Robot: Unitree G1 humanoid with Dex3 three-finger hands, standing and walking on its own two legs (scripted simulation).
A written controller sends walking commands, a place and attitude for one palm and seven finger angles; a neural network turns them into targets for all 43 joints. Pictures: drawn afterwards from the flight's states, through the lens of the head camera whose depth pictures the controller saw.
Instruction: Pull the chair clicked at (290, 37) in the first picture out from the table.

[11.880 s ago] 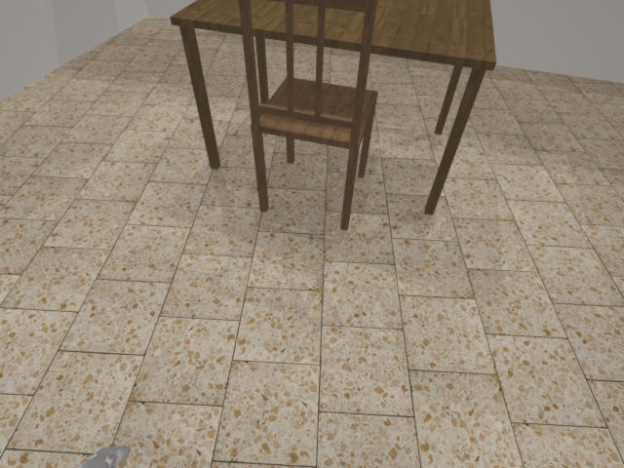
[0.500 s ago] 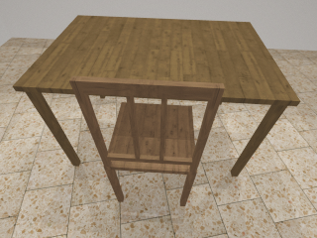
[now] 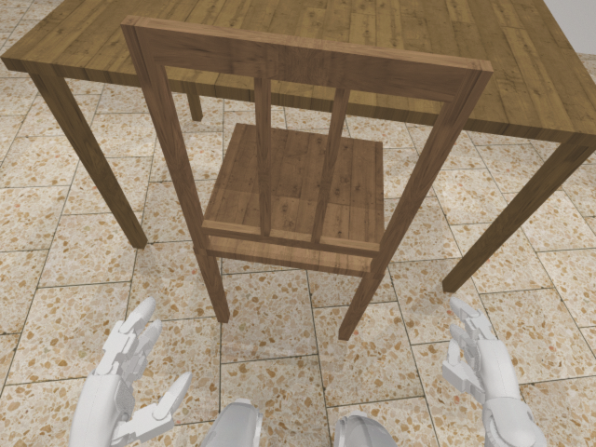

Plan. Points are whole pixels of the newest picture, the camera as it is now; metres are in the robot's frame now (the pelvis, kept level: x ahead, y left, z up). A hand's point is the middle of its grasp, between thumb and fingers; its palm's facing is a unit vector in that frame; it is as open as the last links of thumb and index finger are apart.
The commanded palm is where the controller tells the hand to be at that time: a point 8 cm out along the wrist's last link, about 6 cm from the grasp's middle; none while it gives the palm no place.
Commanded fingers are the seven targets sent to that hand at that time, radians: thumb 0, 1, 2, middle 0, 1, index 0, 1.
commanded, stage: raise the hand toward the chair's back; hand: left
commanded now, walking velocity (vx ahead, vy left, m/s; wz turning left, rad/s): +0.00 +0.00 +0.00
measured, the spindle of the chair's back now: (264, 171) +0.51 +0.11 +0.04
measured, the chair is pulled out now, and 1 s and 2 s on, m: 0.00 0.00 0.00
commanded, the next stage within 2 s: aim the fingers beside a spindle in 1.56 s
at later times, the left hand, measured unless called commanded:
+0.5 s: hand (150, 340) +0.22 +0.20 +0.05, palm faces +0.05 -0.99 -0.09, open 14.6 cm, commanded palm +0.19 +0.25 +0.05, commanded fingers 0.00 -0.34 0.37 -0.08 -0.11 -0.08 -0.11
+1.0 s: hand (135, 313) +0.25 +0.22 +0.06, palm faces -0.02 -1.00 -0.05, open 16.9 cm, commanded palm +0.23 +0.28 +0.06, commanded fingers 0.00 -0.50 0.30 -0.06 -0.08 -0.06 -0.08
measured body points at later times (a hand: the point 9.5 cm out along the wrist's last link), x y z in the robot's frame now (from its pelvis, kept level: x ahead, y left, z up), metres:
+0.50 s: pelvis +0.00 +0.01 +0.00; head +0.08 +0.02 +0.44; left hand +0.21 +0.25 +0.06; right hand +0.16 -0.25 -0.08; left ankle +0.02 +0.13 -0.64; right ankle +0.03 -0.10 -0.64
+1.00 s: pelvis +0.01 +0.02 +0.02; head +0.09 +0.04 +0.46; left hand +0.24 +0.28 +0.06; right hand +0.20 -0.21 -0.05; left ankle +0.02 +0.13 -0.64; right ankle +0.03 -0.10 -0.64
